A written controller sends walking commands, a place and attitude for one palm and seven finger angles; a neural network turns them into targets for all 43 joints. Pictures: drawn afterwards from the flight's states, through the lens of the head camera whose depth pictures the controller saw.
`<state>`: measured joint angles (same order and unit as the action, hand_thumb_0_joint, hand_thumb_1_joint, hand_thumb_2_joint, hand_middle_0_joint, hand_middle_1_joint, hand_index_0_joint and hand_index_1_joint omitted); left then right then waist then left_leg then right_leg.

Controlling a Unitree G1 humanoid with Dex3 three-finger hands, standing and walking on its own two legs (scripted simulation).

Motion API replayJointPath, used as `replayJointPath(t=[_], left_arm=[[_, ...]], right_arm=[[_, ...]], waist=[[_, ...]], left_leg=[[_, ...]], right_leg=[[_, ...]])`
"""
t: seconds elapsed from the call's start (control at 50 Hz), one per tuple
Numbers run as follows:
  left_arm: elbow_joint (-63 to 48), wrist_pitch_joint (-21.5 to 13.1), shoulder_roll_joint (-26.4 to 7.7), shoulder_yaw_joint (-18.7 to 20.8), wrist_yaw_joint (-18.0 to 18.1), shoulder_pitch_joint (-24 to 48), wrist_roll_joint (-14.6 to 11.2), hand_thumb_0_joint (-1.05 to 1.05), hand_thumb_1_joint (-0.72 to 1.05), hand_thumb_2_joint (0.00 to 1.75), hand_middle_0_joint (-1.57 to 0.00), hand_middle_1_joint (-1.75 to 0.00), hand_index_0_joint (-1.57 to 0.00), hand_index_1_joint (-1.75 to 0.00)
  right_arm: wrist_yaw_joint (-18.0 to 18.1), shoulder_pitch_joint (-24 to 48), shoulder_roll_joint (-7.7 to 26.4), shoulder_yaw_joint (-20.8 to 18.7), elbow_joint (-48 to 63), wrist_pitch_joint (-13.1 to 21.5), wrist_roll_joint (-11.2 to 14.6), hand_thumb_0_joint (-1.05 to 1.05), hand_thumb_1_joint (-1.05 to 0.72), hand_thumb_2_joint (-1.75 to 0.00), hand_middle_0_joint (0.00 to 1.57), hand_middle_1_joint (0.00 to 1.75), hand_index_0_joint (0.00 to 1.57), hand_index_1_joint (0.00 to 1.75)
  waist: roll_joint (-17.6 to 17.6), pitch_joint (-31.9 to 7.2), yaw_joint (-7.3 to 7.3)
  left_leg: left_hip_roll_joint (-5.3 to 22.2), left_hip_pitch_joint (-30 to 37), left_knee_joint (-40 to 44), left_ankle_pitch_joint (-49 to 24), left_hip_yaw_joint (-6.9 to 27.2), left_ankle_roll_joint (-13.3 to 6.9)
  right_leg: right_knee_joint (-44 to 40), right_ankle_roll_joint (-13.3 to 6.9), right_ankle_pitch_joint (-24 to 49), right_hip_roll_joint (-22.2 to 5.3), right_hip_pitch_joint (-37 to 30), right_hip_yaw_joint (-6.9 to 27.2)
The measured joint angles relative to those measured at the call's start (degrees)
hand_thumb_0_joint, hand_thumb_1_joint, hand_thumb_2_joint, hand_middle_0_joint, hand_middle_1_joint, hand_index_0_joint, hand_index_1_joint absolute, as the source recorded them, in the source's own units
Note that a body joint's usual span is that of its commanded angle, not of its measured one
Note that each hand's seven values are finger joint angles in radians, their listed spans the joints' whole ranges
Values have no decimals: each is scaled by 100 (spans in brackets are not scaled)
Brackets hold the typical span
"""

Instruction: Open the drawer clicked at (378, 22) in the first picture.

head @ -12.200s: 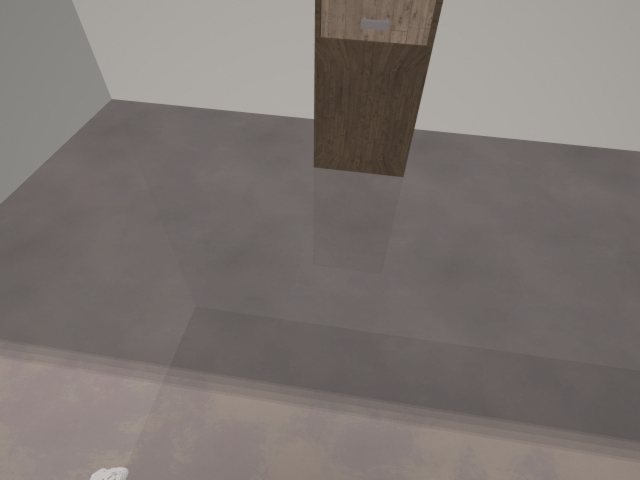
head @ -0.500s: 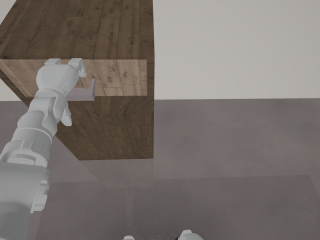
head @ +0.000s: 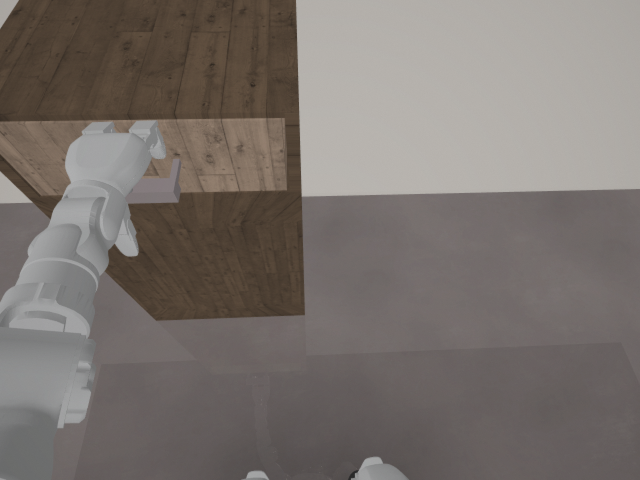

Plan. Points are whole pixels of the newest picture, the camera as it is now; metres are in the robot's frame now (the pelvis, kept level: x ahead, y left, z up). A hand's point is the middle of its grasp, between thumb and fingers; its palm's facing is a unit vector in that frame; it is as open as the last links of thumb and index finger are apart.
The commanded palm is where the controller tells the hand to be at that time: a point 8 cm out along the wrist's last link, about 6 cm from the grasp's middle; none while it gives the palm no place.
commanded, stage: lower the fingers behind the handle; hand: left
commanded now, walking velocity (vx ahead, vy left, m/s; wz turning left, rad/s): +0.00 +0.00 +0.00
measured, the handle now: (145, 178) +0.55 +0.24 -0.01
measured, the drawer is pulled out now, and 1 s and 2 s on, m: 0.00 0.00 0.00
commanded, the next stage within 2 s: lift the fingers back up to retry in 1.44 s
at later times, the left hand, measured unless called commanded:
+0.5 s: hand (130, 207) +0.48 +0.24 +0.01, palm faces -0.09 -0.01 -1.00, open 13.8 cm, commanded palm +0.47 +0.24 +0.06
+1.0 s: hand (134, 208) +0.48 +0.24 +0.00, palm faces -0.06 +0.02 -1.00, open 13.8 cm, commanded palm +0.47 +0.24 +0.03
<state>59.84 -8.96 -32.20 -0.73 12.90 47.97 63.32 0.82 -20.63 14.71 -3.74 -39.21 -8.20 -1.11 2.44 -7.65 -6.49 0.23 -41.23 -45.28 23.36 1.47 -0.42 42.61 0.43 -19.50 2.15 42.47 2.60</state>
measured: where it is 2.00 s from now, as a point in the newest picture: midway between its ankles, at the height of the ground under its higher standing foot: outside the picture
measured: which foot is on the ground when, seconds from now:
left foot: down 0.00-1.00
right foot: down 0.00-1.00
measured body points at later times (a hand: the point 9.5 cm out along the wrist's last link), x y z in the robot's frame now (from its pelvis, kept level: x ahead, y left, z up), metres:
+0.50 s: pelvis -0.01 +0.00 -0.01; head +0.10 +0.01 +0.42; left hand +0.48 +0.24 +0.06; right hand +0.00 -0.27 -0.14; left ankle -0.03 +0.11 -0.70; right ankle +0.00 -0.13 -0.70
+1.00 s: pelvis -0.03 +0.01 -0.03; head +0.09 +0.02 +0.40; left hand +0.48 +0.24 +0.06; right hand -0.03 -0.26 -0.15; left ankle -0.03 +0.11 -0.70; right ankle +0.00 -0.13 -0.70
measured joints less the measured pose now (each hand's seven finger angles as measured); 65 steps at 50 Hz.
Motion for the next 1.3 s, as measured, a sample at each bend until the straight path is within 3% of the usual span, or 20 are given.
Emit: replayJointPath(t=[0.14,0.26,0.34,0.46,0.64,0.72,0.88,1.12,1.3], left_arm=[[-68,-157,47,108,214,-189,64,0,-49,31,-32,-120,-32,-120],[139,-17,53,113,446,-102,110,0,-49,30,-32,-120,-32,-120],[317,84,-16,98,413,27,111,0,-49,30,-32,-120,-32,-120],[348,-47,-77,72,303,81,96,0,-49,31,-32,-120,-32,-120],[370,-120,-70,103,577,179,164,0,-49,30,-32,-123,-32,-120],[438,47,-18,24,672,286,196,0,-49,30,-33,-125,-32,-120],[615,270,-47,-72,552,468,145,0,-49,31,-31,-128,-32,-120],[571,155,-191,-146,521,661,145,0,-49,30,-27,-130,-32,-120],[605,347,-210,-195,467,800,119,0,-49,30,-25,-129,-32,-120]], right_arm=[[-14,-3,16,-35,-67,-3,-52,0,-90,-90,20,30,20,30],[-38,101,13,-9,-111,15,-66,0,-90,-90,20,30,20,30],[-21,156,1,28,-84,46,-53,0,-90,-90,20,30,20,30],[8,116,-7,45,-58,82,-69,0,-90,-90,20,30,20,30],[-15,64,-2,75,-125,81,-111,0,-90,-90,20,30,20,30],[-47,61,-11,83,-147,62,-116,0,-90,-90,20,30,20,30],[-19,59,-26,175,-61,30,-62,0,-90,-90,20,30,20,30],[44,21,22,204,11,123,-40,0,-90,-90,20,30,20,30],[63,64,16,230,22,162,-13,0,-90,-90,20,30,20,30]], waist=[[-12,-42,-20],[-14,-54,-61],[-24,-35,-108],[-33,-68,-120],[-33,-130,-141],[-13,-151,-153],[-5,-141,-217],[11,-165,-219],[22,-120,-262]], left_leg=[[0,-155,-138,48,-2,2],[-5,-328,-299,87,16,-3],[-9,-427,-367,88,24,-10],[-14,-592,-500,121,24,-24],[-34,-964,-843,238,31,-59],[-42,-1078,-947,262,39,-69],[-41,-1151,-1018,254,-5,-93],[-67,-1621,-1425,317,11,-90],[-62,-1753,-1508,287,35,-71]], right_leg=[[141,-1,-47,5,158,-1],[280,6,-81,4,316,-21],[328,14,-74,2,403,-29],[426,35,-90,1,552,-31],[720,71,-188,-8,898,-43],[801,82,-206,-14,997,-52],[871,106,-182,-9,1082,-10],[1292,111,-261,-21,1553,-33],[1371,102,-233,-14,1678,-58]])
